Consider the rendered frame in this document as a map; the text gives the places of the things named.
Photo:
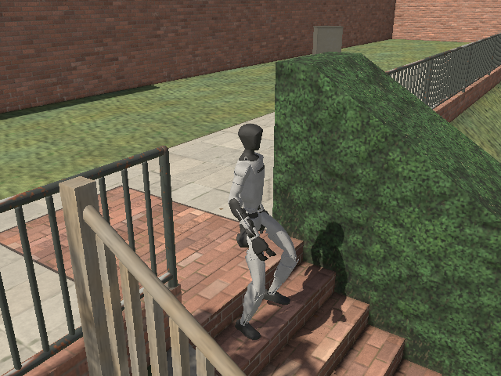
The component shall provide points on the stairs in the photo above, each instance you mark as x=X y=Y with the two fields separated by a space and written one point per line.
x=320 y=333

